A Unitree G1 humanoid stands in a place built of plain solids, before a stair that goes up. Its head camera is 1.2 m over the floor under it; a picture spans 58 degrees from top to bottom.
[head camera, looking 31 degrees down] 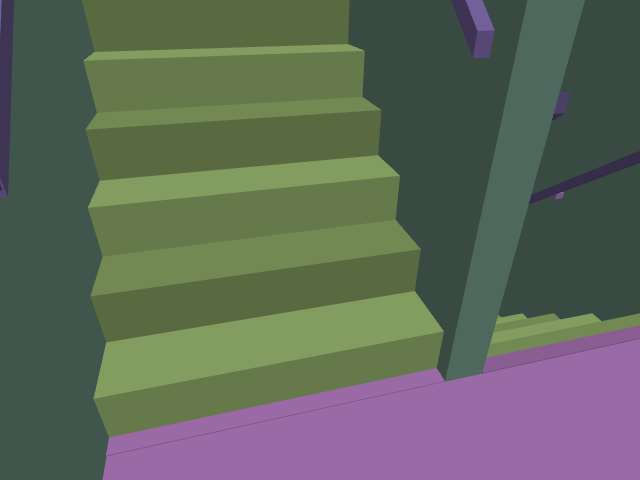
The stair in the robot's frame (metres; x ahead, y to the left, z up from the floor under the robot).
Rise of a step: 0.19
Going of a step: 0.23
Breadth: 1.10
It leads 15 degrees to the left of straight ahead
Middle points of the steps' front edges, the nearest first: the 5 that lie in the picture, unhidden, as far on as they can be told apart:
0.96 0.11 0.18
1.18 0.17 0.37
1.40 0.23 0.56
1.63 0.28 0.75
1.85 0.34 0.94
